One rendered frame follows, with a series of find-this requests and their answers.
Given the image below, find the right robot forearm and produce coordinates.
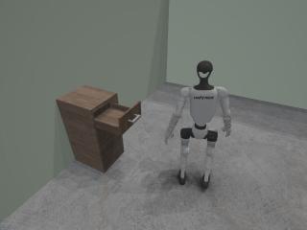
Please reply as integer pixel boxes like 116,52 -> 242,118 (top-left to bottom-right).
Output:
223,109 -> 232,128

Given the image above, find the cabinet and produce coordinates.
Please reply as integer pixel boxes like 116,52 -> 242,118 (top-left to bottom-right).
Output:
56,85 -> 125,173

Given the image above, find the robot head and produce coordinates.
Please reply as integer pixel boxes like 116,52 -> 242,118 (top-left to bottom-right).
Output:
193,60 -> 215,90

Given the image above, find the drawer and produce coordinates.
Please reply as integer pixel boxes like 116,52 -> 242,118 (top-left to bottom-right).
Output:
93,101 -> 142,136

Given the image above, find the left robot forearm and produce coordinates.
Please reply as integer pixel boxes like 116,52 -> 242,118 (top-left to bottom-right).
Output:
166,109 -> 179,133

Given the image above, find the left robot thigh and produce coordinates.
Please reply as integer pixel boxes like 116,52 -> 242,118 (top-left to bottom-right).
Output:
180,126 -> 192,156

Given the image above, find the handle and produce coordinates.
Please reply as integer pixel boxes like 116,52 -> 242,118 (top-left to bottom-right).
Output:
129,114 -> 141,124

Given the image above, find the left robot hand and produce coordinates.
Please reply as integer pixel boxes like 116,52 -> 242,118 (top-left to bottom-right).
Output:
164,130 -> 174,145

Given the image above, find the right robot upper arm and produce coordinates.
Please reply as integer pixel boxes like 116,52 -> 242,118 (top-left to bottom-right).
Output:
216,86 -> 230,118

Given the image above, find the left robot upper arm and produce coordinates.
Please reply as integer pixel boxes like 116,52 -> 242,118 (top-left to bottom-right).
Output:
174,87 -> 192,118

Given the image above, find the right robot hand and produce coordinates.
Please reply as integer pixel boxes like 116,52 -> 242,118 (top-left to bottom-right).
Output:
221,126 -> 231,137

